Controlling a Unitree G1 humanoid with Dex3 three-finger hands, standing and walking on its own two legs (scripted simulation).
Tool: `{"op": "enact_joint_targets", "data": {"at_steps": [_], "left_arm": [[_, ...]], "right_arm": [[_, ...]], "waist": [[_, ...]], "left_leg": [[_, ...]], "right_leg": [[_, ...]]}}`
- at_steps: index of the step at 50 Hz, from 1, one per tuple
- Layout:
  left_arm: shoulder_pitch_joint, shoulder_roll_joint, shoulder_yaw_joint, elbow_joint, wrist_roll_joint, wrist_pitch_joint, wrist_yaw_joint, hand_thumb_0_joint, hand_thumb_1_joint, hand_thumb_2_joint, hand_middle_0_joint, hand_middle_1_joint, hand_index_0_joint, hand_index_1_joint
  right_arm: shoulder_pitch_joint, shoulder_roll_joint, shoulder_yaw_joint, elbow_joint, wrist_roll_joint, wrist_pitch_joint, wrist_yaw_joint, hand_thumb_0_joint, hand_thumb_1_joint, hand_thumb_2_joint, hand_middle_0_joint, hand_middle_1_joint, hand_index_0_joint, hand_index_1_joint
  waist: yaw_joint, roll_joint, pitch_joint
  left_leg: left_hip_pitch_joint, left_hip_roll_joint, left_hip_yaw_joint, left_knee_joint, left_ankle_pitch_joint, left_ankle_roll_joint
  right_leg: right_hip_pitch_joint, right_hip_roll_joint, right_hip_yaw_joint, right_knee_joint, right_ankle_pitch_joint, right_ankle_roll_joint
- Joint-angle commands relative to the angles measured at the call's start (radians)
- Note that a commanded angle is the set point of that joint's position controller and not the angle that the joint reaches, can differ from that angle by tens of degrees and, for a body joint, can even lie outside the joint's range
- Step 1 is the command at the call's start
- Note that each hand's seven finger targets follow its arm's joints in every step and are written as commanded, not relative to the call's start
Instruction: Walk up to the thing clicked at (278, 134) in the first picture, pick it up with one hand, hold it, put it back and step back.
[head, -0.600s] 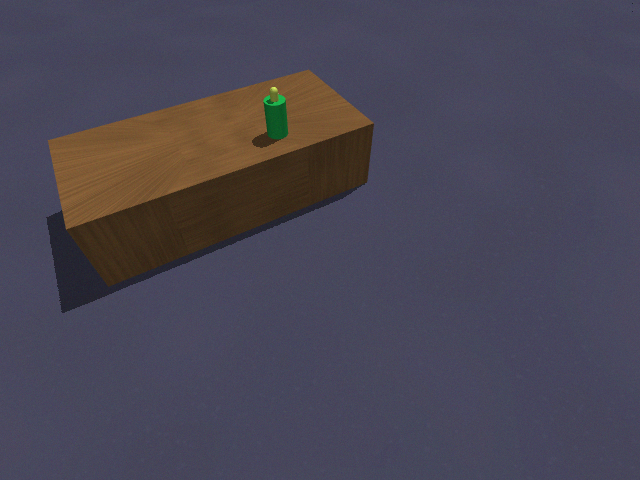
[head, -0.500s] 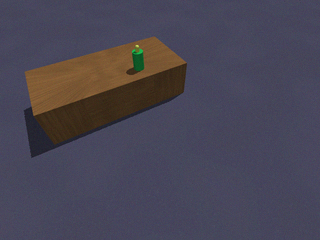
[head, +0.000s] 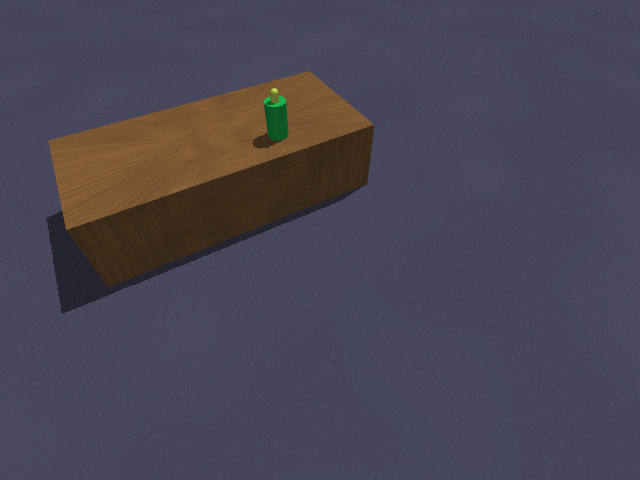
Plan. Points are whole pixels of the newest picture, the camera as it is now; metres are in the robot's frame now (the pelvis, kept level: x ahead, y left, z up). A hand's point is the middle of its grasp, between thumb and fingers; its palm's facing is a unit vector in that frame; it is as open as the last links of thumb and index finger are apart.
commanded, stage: stand
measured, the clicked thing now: (276, 112) +1.45 +0.18 -0.35
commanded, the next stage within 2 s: walk up in 0.52 s
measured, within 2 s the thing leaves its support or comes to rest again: neither
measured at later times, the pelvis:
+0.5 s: pelvis +0.01 +0.00 +0.00, yaw +0 degrees
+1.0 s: pelvis +0.13 +0.13 -0.03, yaw +6 degrees
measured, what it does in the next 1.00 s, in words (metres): steps to the left: left foot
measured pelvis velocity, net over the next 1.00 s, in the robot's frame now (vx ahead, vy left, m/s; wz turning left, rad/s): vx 0.13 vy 0.13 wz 0.11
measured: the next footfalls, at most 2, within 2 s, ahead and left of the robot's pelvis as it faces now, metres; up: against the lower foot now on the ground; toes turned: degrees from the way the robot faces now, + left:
left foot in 0.86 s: +0.21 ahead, +0.25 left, +0.00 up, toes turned +10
right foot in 1.36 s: +0.46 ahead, +0.06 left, +0.00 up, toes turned +3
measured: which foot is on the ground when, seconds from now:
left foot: down 0.00-0.56, up 0.58-0.84, down 0.86-1.00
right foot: down 0.00-0.90, up 0.92-1.00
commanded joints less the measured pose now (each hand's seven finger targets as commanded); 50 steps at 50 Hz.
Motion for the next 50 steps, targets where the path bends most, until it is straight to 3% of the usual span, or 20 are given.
{"op": "enact_joint_targets", "data": {"at_steps": [1,25,26,27,28,29,30,33,34,37,40,41,42,43,44,45,46,47,48,50], "left_arm": [[-0.045,0.213,0.037,-0.063,-0.002,-0.023,0.012,0.000,0.900,0.900,-0.200,-0.300,-0.200,-0.300],[-0.040,0.216,0.035,-0.067,-0.004,-0.024,0.014,0.000,0.900,0.900,-0.200,-0.300,-0.200,-0.300],[0.083,0.334,0.109,-0.092,0.002,-0.047,0.000,0.000,0.900,0.900,-0.200,-0.300,-0.200,-0.300],[0.163,0.363,0.126,-0.068,0.015,-0.054,-0.002,0.000,0.900,0.900,-0.200,-0.300,-0.200,-0.300],[0.172,0.398,0.146,-0.071,0.025,-0.061,0.003,0.000,0.900,0.900,-0.200,-0.300,-0.200,-0.300],[0.139,0.403,0.154,-0.112,0.025,-0.070,0.008,0.000,0.900,0.900,-0.200,-0.300,-0.200,-0.300],[0.110,0.384,0.150,-0.141,0.021,-0.076,0.008,0.000,0.900,0.900,-0.200,-0.300,-0.200,-0.300],[0.050,0.350,0.145,-0.180,0.024,-0.088,0.005,0.000,0.900,0.900,-0.200,-0.300,-0.200,-0.300],[0.053,0.348,0.145,-0.193,0.022,-0.090,0.001,0.000,0.900,0.900,-0.200,-0.300,-0.200,-0.300],[0.040,0.369,0.147,-0.223,0.020,-0.094,-0.008,0.000,0.900,0.900,-0.200,-0.300,-0.200,-0.300],[-0.009,0.381,0.144,-0.249,0.024,-0.089,-0.014,0.000,0.900,0.900,-0.200,-0.300,-0.200,-0.300],[-0.022,0.378,0.143,-0.249,0.024,-0.084,-0.014,0.000,0.900,0.900,-0.200,-0.300,-0.200,-0.300],[-0.017,0.360,0.137,-0.248,0.027,-0.078,-0.014,0.000,0.900,0.900,-0.200,-0.300,-0.200,-0.300],[0.018,0.321,0.124,-0.244,0.033,-0.072,-0.016,0.000,0.900,0.900,-0.200,-0.300,-0.200,-0.300],[0.097,0.257,0.102,-0.236,0.025,-0.066,-0.021,0.000,0.900,0.900,-0.200,-0.300,-0.200,-0.300],[0.138,0.178,0.081,-0.255,-0.001,-0.067,-0.023,0.000,0.900,0.900,-0.200,-0.300,-0.200,-0.300],[0.101,0.282,0.095,-0.273,-0.009,-0.066,-0.012,0.000,0.900,0.900,-0.200,-0.300,-0.200,-0.300],[0.079,0.325,0.089,-0.268,0.000,-0.064,-0.005,0.000,0.900,0.900,-0.200,-0.300,-0.200,-0.300],[0.064,0.342,0.092,-0.255,-0.010,-0.066,-0.008,0.000,0.900,0.900,-0.200,-0.300,-0.200,-0.300],[0.179,0.330,0.097,-0.206,-0.032,-0.060,-0.023,0.000,0.900,0.900,-0.200,-0.300,-0.200,-0.300]], "right_arm": [[-0.042,-0.207,-0.040,-0.063,0.004,-0.023,-0.010,0.000,-0.900,-0.900,0.200,0.300,0.200,0.300],[-0.041,-0.211,-0.039,-0.064,0.004,-0.022,-0.010,0.000,-0.900,-0.900,0.200,0.300,0.200,0.300],[-0.014,-0.298,-0.107,-0.134,-0.020,-0.019,0.025,0.000,-0.900,-0.900,0.200,0.300,0.200,0.300],[-0.052,-0.276,-0.105,-0.154,-0.027,-0.010,0.041,0.000,-0.900,-0.900,0.200,0.300,0.200,0.300],[-0.106,-0.260,-0.104,-0.184,-0.041,0.000,0.049,0.000,-0.900,-0.900,0.200,0.300,0.200,0.300],[-0.106,-0.260,-0.102,-0.206,-0.046,0.003,0.057,0.000,-0.900,-0.900,0.200,0.300,0.200,0.300],[-0.088,-0.252,-0.107,-0.215,-0.043,-0.001,0.064,0.000,-0.900,-0.900,0.200,0.300,0.200,0.300],[-0.025,-0.262,-0.131,-0.222,-0.032,-0.006,0.089,0.000,-0.900,-0.900,0.200,0.300,0.200,0.300],[-0.016,-0.259,-0.133,-0.226,-0.031,-0.007,0.096,0.000,-0.900,-0.900,0.200,0.300,0.200,0.300],[-0.013,-0.248,-0.145,-0.250,-0.032,-0.004,0.111,0.000,-0.900,-0.900,0.200,0.300,0.200,0.300],[0.066,-0.256,-0.164,-0.243,-0.023,-0.007,0.117,0.000,-0.900,-0.900,0.200,0.300,0.200,0.300],[0.124,-0.264,-0.173,-0.225,-0.021,-0.009,0.116,0.000,-0.900,-0.900,0.200,0.300,0.200,0.300],[0.186,-0.271,-0.182,-0.201,-0.020,-0.010,0.110,0.000,-0.900,-0.900,0.200,0.300,0.200,0.300],[0.289,-0.305,-0.200,-0.171,-0.023,-0.014,0.099,0.000,-0.900,-0.900,0.200,0.300,0.200,0.300],[0.399,-0.355,-0.217,-0.148,-0.029,-0.021,0.082,0.000,-0.900,-0.900,0.200,0.300,0.200,0.300],[0.429,-0.427,-0.220,-0.175,-0.040,-0.032,0.066,0.000,-0.900,-0.900,0.200,0.300,0.200,0.300],[0.311,-0.484,-0.219,-0.224,-0.006,-0.036,0.072,0.000,-0.900,-0.900,0.200,0.300,0.200,0.300],[0.230,-0.486,-0.219,-0.251,0.004,-0.033,0.067,0.000,-0.900,-0.900,0.200,0.300,0.200,0.300],[0.182,-0.438,-0.203,-0.264,0.000,-0.038,0.058,0.000,-0.900,-0.900,0.200,0.300,0.200,0.300],[0.131,-0.348,-0.168,-0.284,0.000,-0.055,0.049,0.000,-0.900,-0.900,0.200,0.300,0.200,0.300]], "waist": [[-0.002,-0.005,-0.078],[-0.003,0.003,-0.081],[0.039,0.011,-0.162],[0.086,-0.042,-0.090],[0.103,-0.132,-0.002],[0.096,-0.091,0.032],[0.083,-0.071,0.069],[0.027,-0.073,0.070],[0.030,-0.090,0.063],[0.021,-0.160,0.087],[-0.031,-0.173,0.059],[-0.067,-0.140,0.041],[-0.098,-0.080,0.018],[-0.144,0.041,-0.049],[-0.182,0.235,-0.100],[-0.175,0.440,-0.075],[-0.138,0.299,-0.065],[-0.095,0.230,0.012],[-0.068,0.115,0.052],[-0.006,0.137,0.051]], "left_leg": [[0.016,0.120,-0.092,-0.049,0.114,0.036],[0.018,0.120,-0.092,-0.051,0.148,0.031],[-0.095,0.054,-0.081,0.096,-0.287,0.093],[-0.351,0.017,-0.034,0.208,-0.422,0.081],[-0.526,0.006,-0.002,0.467,-0.336,0.054],[-0.588,0.044,-0.078,0.548,-0.292,0.048],[-0.602,0.072,-0.098,0.567,-0.260,0.042],[-0.562,0.111,-0.120,0.548,-0.209,0.013],[-0.537,0.103,-0.093,0.520,-0.193,0.004],[-0.376,0.121,-0.035,0.419,-0.140,-0.011],[-0.170,0.106,0.030,0.325,-0.040,-0.004],[-0.055,0.087,0.073,0.310,0.011,0.000],[0.026,0.050,0.112,0.301,-0.016,0.004],[0.161,0.025,0.107,0.306,-0.069,0.020],[0.288,0.047,-0.022,0.197,-0.271,0.074],[0.254,0.266,-0.498,-0.030,-0.559,0.157],[0.119,0.384,-0.798,-0.213,-0.728,0.265],[-0.011,0.423,-0.824,-0.242,-0.757,0.285],[-0.073,0.370,-0.635,-0.185,-0.612,0.251],[-0.108,0.232,-0.327,-0.123,-0.392,0.158]], "right_leg": [[0.005,-0.129,0.098,-0.055,0.119,-0.025],[0.022,-0.132,0.093,-0.057,0.156,-0.024],[0.158,-0.112,0.100,0.007,-0.286,-0.073],[0.238,-0.198,0.233,-0.064,-0.535,-0.129],[0.235,-0.352,0.408,-0.194,-0.640,-0.193],[0.169,-0.430,0.473,-0.229,-0.657,-0.239],[0.136,-0.447,0.471,-0.231,-0.613,-0.260],[0.118,-0.352,0.295,-0.215,-0.415,-0.225],[0.114,-0.324,0.229,-0.203,-0.351,-0.217],[-0.066,-0.288,0.108,-0.178,-0.340,-0.190],[-0.202,-0.257,0.028,-0.098,-0.362,-0.160],[-0.282,-0.248,0.003,-0.048,-0.418,-0.150],[-0.315,-0.220,-0.030,0.056,-0.405,-0.143],[-0.359,-0.190,-0.065,0.275,-0.296,-0.127],[-0.457,-0.100,-0.117,0.633,-0.196,-0.096],[-0.633,0.048,-0.050,0.901,-0.417,-0.052],[-0.601,0.020,0.065,0.941,-0.404,-0.073],[-0.578,-0.039,0.111,0.958,-0.362,-0.075],[-0.554,-0.069,0.140,0.935,-0.287,-0.072],[-0.480,-0.106,0.105,0.803,-0.144,-0.066]]}}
